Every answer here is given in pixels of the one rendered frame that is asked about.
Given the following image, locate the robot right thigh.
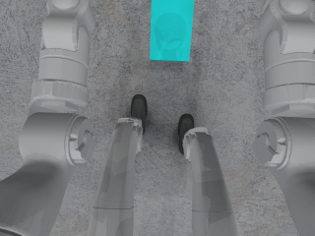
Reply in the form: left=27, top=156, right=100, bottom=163
left=184, top=132, right=238, bottom=236

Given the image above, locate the left robot foot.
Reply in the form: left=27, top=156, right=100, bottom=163
left=131, top=94, right=148, bottom=135

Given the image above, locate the robot right upper arm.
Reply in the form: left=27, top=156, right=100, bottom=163
left=253, top=116, right=315, bottom=236

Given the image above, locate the carton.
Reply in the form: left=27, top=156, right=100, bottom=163
left=150, top=0, right=195, bottom=62

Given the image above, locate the left robot forearm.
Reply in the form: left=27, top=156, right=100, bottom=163
left=19, top=0, right=95, bottom=152

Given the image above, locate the right robot forearm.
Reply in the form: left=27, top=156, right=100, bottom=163
left=257, top=0, right=315, bottom=118

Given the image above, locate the robot left upper arm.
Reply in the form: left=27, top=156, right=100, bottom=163
left=0, top=112, right=95, bottom=236

